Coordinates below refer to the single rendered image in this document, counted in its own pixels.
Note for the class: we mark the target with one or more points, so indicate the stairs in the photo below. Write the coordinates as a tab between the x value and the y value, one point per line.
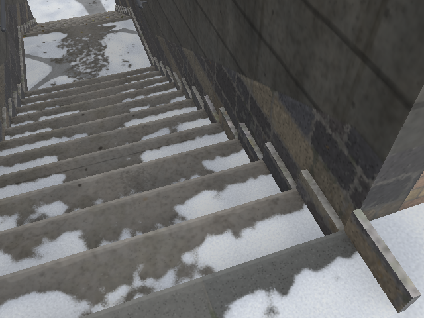
116	187
76	21

